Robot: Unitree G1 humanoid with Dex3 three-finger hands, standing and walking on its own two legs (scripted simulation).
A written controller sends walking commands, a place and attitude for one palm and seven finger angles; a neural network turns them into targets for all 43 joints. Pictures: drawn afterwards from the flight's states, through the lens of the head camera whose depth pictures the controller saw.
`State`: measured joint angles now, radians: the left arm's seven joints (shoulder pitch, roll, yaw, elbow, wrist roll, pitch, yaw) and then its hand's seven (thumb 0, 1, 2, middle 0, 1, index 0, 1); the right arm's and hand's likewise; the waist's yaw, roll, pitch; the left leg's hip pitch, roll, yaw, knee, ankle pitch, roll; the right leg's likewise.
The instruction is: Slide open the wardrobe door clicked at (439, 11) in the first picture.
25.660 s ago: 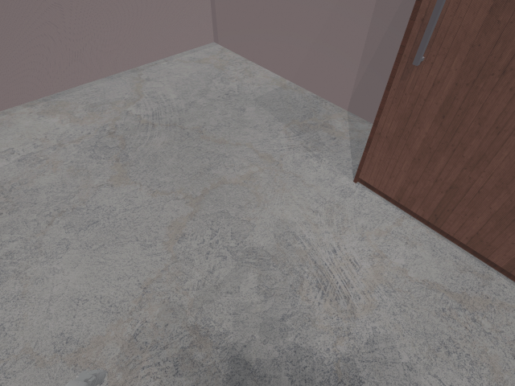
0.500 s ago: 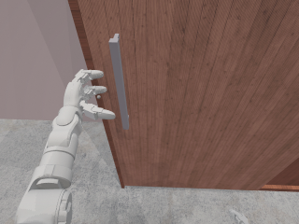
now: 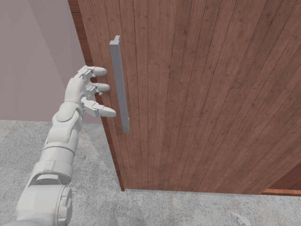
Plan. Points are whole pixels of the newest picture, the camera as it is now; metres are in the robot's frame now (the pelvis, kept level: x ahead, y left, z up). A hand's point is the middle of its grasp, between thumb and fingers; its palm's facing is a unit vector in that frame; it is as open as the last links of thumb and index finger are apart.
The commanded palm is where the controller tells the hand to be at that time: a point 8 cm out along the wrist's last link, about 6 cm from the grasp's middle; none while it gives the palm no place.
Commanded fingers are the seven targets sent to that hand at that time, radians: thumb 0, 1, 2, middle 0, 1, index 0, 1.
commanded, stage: move the hooked fingers beside the handle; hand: left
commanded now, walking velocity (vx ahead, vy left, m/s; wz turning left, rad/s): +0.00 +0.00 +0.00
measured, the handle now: (122, 92) +0.46 +0.10 +0.12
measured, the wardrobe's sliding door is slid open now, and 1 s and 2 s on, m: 0.00 0.00 0.00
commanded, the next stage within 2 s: feel for the door with the fingertips in 0.36 s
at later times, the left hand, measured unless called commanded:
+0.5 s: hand (99, 95) +0.41 +0.15 +0.15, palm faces +0.00 -1.00 +0.00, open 13.8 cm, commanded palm +0.39 +0.20 +0.14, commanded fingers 0.00 -0.50 0.30 -0.30 -1.20 -0.30 -1.20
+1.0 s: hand (110, 96) +0.42 +0.12 +0.15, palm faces +0.00 -1.00 +0.00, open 13.6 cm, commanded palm +0.39 +0.17 +0.14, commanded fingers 0.00 -0.50 0.30 -0.30 -1.20 -0.30 -1.20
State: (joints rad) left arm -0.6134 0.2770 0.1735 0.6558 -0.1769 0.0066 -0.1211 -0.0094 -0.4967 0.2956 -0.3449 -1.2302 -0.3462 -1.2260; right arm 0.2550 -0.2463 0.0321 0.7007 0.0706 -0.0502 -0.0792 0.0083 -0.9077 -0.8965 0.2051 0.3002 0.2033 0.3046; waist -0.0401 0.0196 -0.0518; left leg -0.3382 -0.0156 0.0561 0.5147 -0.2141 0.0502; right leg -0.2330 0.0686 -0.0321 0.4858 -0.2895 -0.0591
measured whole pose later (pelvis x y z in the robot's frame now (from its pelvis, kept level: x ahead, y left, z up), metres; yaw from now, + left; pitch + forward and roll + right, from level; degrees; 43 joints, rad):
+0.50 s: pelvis +0.00 +0.00 +0.00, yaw +0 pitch +2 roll -1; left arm -0.60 0.29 0.19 0.65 -0.19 0.03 -0.13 -0.01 -0.50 0.30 -0.32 -1.21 -0.33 -1.22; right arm 0.26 -0.26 0.03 0.69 0.08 -0.04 -0.08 0.01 -0.91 -0.90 0.20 0.30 0.20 0.30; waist -0.04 0.03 -0.06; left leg -0.35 -0.01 0.05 0.53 -0.22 0.04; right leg -0.24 0.07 -0.04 0.50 -0.29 -0.07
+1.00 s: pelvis +0.00 +0.00 +0.00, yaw +1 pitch +2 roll -1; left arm -0.64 0.21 0.12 0.66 -0.16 0.01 -0.04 -0.01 -0.50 0.30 -0.35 -1.23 -0.36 -1.24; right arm 0.27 -0.24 0.02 0.71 0.07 -0.04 -0.06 0.01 -0.91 -0.90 0.21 0.30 0.20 0.30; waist -0.04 0.03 -0.05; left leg -0.36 -0.02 0.04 0.54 -0.22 0.05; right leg -0.25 0.07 -0.04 0.50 -0.30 -0.06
